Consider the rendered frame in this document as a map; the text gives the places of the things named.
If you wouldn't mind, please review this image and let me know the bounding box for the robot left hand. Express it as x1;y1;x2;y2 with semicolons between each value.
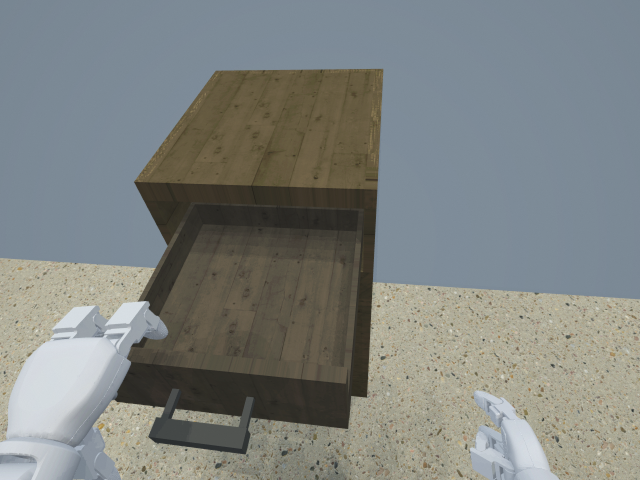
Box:
6;301;168;480

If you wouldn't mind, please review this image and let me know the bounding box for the drawer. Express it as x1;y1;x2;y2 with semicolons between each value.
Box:
114;202;364;429

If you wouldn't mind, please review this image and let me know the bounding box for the left robot forearm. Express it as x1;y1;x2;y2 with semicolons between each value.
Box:
0;437;81;480

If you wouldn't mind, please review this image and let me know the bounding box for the handle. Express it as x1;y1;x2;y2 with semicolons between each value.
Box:
148;388;255;454

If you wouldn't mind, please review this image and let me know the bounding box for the robot right hand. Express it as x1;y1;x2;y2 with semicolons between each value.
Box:
470;390;551;480

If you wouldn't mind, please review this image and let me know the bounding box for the cabinet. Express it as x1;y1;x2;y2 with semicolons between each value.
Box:
134;69;383;398

